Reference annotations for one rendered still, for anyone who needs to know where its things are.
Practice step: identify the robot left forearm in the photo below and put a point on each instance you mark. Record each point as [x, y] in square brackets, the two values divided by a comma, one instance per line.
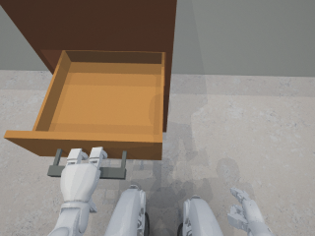
[72, 220]

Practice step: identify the cabinet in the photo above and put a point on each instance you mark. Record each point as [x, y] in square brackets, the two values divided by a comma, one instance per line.
[51, 26]

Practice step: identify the handle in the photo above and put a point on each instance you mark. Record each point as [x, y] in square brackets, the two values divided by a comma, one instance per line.
[114, 173]

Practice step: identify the robot right forearm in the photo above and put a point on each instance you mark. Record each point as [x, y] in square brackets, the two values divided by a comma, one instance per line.
[258, 228]

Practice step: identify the drawer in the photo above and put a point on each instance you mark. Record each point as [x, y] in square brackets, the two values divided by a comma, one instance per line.
[100, 99]

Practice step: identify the robot right thigh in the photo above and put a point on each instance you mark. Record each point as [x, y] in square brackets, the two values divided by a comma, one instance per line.
[198, 215]

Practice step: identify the robot right shin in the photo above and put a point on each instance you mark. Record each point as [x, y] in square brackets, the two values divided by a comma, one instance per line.
[187, 230]

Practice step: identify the robot left hand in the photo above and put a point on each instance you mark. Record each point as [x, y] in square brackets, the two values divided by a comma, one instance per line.
[79, 180]

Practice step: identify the robot right hand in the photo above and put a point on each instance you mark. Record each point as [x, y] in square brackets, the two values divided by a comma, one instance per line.
[240, 216]

